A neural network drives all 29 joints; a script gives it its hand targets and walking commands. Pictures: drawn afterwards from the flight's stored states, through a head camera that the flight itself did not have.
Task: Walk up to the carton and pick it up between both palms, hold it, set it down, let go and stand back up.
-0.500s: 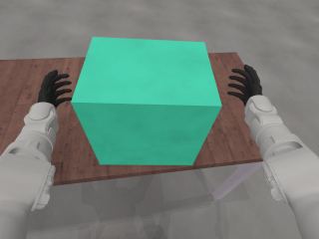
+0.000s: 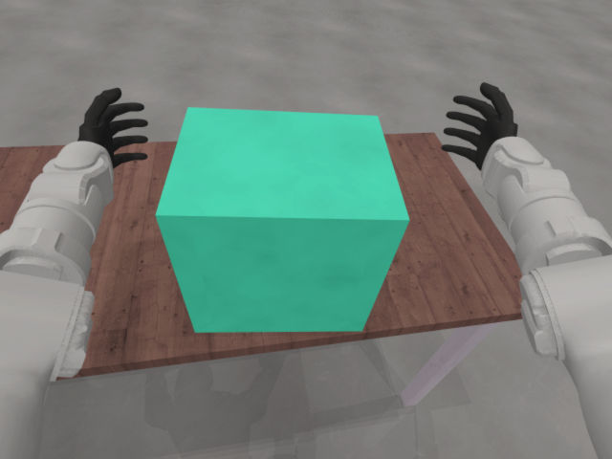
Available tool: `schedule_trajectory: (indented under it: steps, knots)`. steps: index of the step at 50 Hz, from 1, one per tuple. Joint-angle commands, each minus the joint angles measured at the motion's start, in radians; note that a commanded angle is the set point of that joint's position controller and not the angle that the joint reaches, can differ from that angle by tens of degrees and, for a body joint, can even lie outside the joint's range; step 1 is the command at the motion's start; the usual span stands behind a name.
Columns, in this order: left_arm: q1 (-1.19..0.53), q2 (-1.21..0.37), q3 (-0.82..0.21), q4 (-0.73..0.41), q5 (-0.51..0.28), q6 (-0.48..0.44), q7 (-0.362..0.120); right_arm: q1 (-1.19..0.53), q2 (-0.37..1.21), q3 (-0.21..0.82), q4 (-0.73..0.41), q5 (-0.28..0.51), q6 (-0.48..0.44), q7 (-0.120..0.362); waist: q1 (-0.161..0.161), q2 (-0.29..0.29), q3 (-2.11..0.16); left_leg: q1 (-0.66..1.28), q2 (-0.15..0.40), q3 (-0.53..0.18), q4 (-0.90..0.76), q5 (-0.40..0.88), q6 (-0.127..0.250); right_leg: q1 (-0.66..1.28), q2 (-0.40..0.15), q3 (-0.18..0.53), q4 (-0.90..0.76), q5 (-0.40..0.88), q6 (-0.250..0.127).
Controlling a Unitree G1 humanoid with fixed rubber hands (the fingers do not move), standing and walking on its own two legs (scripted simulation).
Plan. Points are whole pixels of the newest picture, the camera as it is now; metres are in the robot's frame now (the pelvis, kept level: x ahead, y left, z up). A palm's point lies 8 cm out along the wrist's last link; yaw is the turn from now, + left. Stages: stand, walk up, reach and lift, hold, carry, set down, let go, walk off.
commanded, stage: set down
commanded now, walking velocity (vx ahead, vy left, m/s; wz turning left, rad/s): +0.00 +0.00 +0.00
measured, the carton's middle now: (282, 228) +0.46 +0.05 +0.04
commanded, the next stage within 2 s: none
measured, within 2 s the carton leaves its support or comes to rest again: neither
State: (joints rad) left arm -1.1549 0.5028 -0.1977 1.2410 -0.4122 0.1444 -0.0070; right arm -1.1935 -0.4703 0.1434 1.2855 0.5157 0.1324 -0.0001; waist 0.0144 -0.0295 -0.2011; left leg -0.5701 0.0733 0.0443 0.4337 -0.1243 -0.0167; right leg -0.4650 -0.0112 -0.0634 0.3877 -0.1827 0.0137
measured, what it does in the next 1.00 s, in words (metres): stands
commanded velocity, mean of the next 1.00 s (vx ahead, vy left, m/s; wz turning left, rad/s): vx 0.00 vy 0.00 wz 0.00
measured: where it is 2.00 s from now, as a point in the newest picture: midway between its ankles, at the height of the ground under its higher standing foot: outside the picture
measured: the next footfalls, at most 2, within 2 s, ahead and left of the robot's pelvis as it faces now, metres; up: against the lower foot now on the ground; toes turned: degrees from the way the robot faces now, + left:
none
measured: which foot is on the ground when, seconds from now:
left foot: down 0.00-1.00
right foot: down 0.00-1.00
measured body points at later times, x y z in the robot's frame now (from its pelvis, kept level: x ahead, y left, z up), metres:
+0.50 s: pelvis +0.01 +0.00 +0.01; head +0.03 +0.01 +0.46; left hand +0.45 +0.28 +0.22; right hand +0.48 -0.21 +0.23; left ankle +0.04 +0.13 -0.74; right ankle -0.01 -0.13 -0.74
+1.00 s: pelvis +0.00 +0.00 +0.01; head +0.01 +0.02 +0.46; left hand +0.39 +0.29 +0.13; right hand +0.42 -0.20 +0.13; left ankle +0.04 +0.13 -0.74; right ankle -0.01 -0.13 -0.74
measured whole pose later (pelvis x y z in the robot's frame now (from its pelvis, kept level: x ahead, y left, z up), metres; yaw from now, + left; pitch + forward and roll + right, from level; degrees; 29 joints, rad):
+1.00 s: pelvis +0.00 +0.00 +0.01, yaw +1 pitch +3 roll -1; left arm -0.63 0.45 0.09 0.66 -0.26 0.31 -0.03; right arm -0.66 -0.35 0.04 0.75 0.42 0.18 -0.08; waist 0.03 -0.03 -0.06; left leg -0.30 0.05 0.03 0.37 -0.12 -0.02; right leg -0.20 -0.02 -0.05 0.33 -0.18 0.02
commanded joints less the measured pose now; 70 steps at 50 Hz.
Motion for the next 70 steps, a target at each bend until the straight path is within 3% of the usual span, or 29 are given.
schedule_trajectory:
  steps: [1,5,10,19,20,23,28,30,34,37,39,42,43,45,48,49,50,52,54,56,57,59,61,63,64,65,66,68,70]
  knots:
    - [-0.505,0.186,0.033,-0.197,-0.026,-0.021,0.017,-0.442,-0.155,-0.018,-0.198,0.022,-0.013,0.018,0.023,0.088,-0.517,0.479,-0.047,-0.033,0.026,0.293,0.005,0.042,0.054,-0.02,-0.03,0.208,0.002]
    - [-0.54,0.223,0.058,-0.27,-0.031,0.009,0.014,-0.467,-0.168,-0.035,-0.259,0.012,0.007,0.004,0.016,0.093,-0.581,0.486,-0.057,-0.027,0.034,0.326,0.005,0.088,0.05,-0.015,-0.022,0.295,0.014]
    - [-0.541,0.263,0.112,-0.376,-0.012,0.082,0.002,-0.486,-0.197,-0.057,-0.347,0.004,0.041,-0.034,0.001,0.087,-0.661,0.501,-0.07,-0.018,0.039,0.409,-0.007,0.204,0.051,-0.009,-0.001,0.497,0.033]
    - [-0.375,0.225,0.174,-0.352,0.054,0.188,-0.031,-0.363,-0.168,-0.041,-0.344,0.007,0.114,-0.072,-0.014,0.053,-0.477,0.532,-0.073,-0.027,-0.014,0.423,-0.009,0.3,0.058,0.002,-0.053,0.512,0.035]
    - [-0.395,0.229,0.171,-0.352,0.056,0.194,-0.036,-0.372,-0.171,-0.057,-0.328,-0.001,0.121,-0.074,-0.027,0.068,-0.44,0.527,-0.077,-0.029,-0.025,0.4,-0.013,0.286,0.058,-0.002,-0.064,0.482,0.032]
    - [-0.318,0.195,0.165,-0.322,0.064,0.192,-0.044,-0.302,-0.148,-0.046,-0.314,-0.001,0.126,-0.069,-0.018,0.058,-0.327,0.537,-0.073,-0.034,-0.045,0.356,-0.015,0.276,0.061,0.002,-0.096,0.375,0.023]
    - [-0.281,0.183,0.166,-0.41,0.074,0.167,-0.051,-0.246,-0.141,-0.077,-0.409,-0.013,0.1,-0.052,-0.018,0.085,-0.316,0.563,-0.076,-0.025,-0.055,0.315,-0.015,0.26,0.064,-0.008,-0.109,0.262,0.013]
    - [-0.278,0.189,0.169,-0.482,0.055,0.142,-0.039,-0.236,-0.128,-0.085,-0.484,-0.013,0.083,-0.04,-0.001,0.078,-0.339,0.56,-0.074,-0.023,-0.052,0.289,-0.009,0.242,0.065,-0.007,-0.104,0.219,0.008]
    - [-0.234,0.208,0.216,-0.598,0.069,0.127,-0.018,-0.185,-0.133,-0.122,-0.587,-0.041,0.058,-0.035,0.007,0.07,-0.426,0.584,-0.076,-0.016,-0.036,0.303,-0.004,0.253,0.064,-0.007,-0.08,0.242,0.018]
    - [-0.084,0.191,0.277,-0.693,0.114,0.13,-0.022,-0.038,-0.108,-0.12,-0.637,-0.051,0.036,-0.048,0.022,0.067,-0.449,0.608,-0.083,-0.009,-0.026,0.367,-0.003,0.331,0.061,0.01,-0.069,0.344,0.026]
    - [-0.065,0.203,0.314,-0.731,0.135,0.135,-0.025,-0.029,-0.112,-0.128,-0.667,-0.059,0.03,-0.061,0.023,0.063,-0.435,0.584,-0.092,-0.004,-0.029,0.358,0.0,0.346,0.058,0.016,-0.06,0.363,0.033]
    - [0.077,0.164,0.351,-0.769,0.178,0.137,-0.029,0.116,-0.086,-0.138,-0.669,-0.072,0.008,-0.074,0.017,0.075,-0.364,0.589,-0.095,-0.006,-0.038,0.335,-0.007,0.37,0.059,0.017,-0.068,0.345,0.029]
    - [0.098,0.158,0.364,-0.77,0.187,0.136,-0.035,0.135,-0.07,-0.131,-0.685,-0.078,-0.001,-0.08,0.021,0.056,-0.324,0.579,-0.096,-0.004,-0.043,0.334,-0.001,0.369,0.058,0.021,-0.072,0.341,0.03]
    - [-0.018,0.179,0.356,-0.774,0.161,0.124,-0.029,0.019,-0.079,-0.164,-0.741,-0.091,0.0,-0.086,0.013,0.066,-0.302,0.525,-0.099,0.001,-0.048,0.239,0.005,0.307,0.052,0.022,-0.076,0.242,0.03]
    - [0.121,0.111,0.327,-0.744,0.154,0.113,-0.021,0.172,-0.048,-0.167,-0.712,-0.105,-0.005,-0.079,0.005,0.066,-0.232,0.571,-0.088,-0.01,-0.058,0.191,0.001,0.293,0.053,0.023,-0.091,0.153,0.014]
    - [0.096,0.103,0.327,-0.744,0.15,0.105,-0.022,0.152,-0.048,-0.175,-0.728,-0.114,-0.013,-0.079,0.0,0.067,-0.237,0.561,-0.089,-0.01,-0.055,0.173,-0.002,0.283,0.05,0.021,-0.09,0.132,0.011]
    - [0.163,0.08,0.314,-0.75,0.152,0.094,-0.025,0.225,-0.031,-0.169,-0.718,-0.115,-0.025,-0.079,-0.005,0.076,-0.232,0.583,-0.089,-0.013,-0.05,0.196,-0.005,0.292,0.05,0.022,-0.087,0.16,0.007]
    - [0.082,0.108,0.306,-0.757,0.123,0.065,-0.026,0.147,-0.052,-0.193,-0.755,-0.125,-0.049,-0.076,-0.011,0.077,-0.27,0.579,-0.092,-0.008,-0.035,0.207,-0.009,0.254,0.052,0.014,-0.079,0.145,0.01]
    - [0.283,0.056,0.31,-0.789,0.151,0.041,-0.031,0.362,-0.033,-0.164,-0.724,-0.113,-0.074,-0.067,-0.009,0.084,-0.229,0.653,-0.086,-0.015,-0.033,0.276,-0.017,0.287,0.062,0.013,-0.088,0.181,0.002]
    - [0.348,0.034,0.336,-0.817,0.181,0.035,-0.048,0.417,-0.031,-0.159,-0.721,-0.117,-0.105,-0.069,-0.017,0.085,-0.211,0.688,-0.086,-0.019,-0.018,0.374,-0.028,0.3,0.067,0.008,-0.098,0.236,-0.003]
    - [0.242,0.049,0.333,-0.814,0.175,0.043,-0.05,0.312,-0.042,-0.178,-0.724,-0.13,-0.103,-0.069,-0.022,0.095,-0.196,0.656,-0.087,-0.018,-0.024,0.342,-0.028,0.256,0.066,0.005,-0.107,0.185,-0.006]
    - [0.338,0.031,0.323,-0.848,0.169,0.044,-0.036,0.4,-0.034,-0.182,-0.728,-0.133,-0.106,-0.061,-0.015,0.094,-0.148,0.678,-0.081,-0.03,-0.04,0.299,-0.026,0.236,0.073,0.002,-0.115,0.115,-0.013]
    - [0.37,0.029,0.317,-0.9,0.167,0.037,-0.021,0.432,-0.037,-0.195,-0.804,-0.139,-0.118,-0.054,-0.018,0.102,-0.151,0.669,-0.079,-0.025,-0.047,0.267,-0.021,0.244,0.072,0.006,-0.109,0.094,-0.015]
    - [0.331,0.048,0.328,-0.916,0.157,0.035,-0.014,0.386,-0.032,-0.202,-0.86,-0.143,-0.119,-0.054,-0.006,0.075,-0.153,0.635,-0.083,-0.022,-0.054,0.238,-0.01,0.253,0.067,0.013,-0.108,0.084,-0.01]
    - [0.416,0.03,0.334,-0.918,0.168,0.032,-0.009,0.462,-0.013,-0.181,-0.865,-0.137,-0.12,-0.051,0.006,0.067,-0.137,0.643,-0.084,-0.02,-0.054,0.25,-0.009,0.275,0.067,0.017,-0.107,0.103,-0.008]
    - [0.359,0.043,0.333,-0.921,0.159,0.026,-0.009,0.417,-0.018,-0.194,-0.881,-0.143,-0.12,-0.049,0.001,0.059,-0.141,0.614,-0.086,-0.02,-0.058,0.216,-0.008,0.262,0.064,0.018,-0.102,0.077,-0.006]
    - [0.421,0.032,0.341,-0.92,0.162,0.018,-0.005,0.469,-0.005,-0.189,-0.896,-0.145,-0.125,-0.046,0.016,0.054,-0.142,0.616,-0.089,-0.015,-0.059,0.207,-0.004,0.284,0.063,0.025,-0.102,0.075,-0.005]
    - [0.387,0.042,0.337,-0.918,0.155,-0.003,0.003,0.45,-0.004,-0.197,-0.902,-0.152,-0.123,-0.04,0.021,0.063,-0.151,0.591,-0.088,-0.016,-0.069,0.157,0.0,0.265,0.057,0.03,-0.094,0.031,-0.01]
    - [0.465,0.029,0.35,-0.896,0.166,-0.024,0.001,0.527,0.02,-0.184,-0.9,-0.146,-0.129,-0.036,0.029,0.056,-0.116,0.597,-0.089,-0.018,-0.074,0.138,0.005,0.267,0.053,0.042,-0.104,0.012,-0.009]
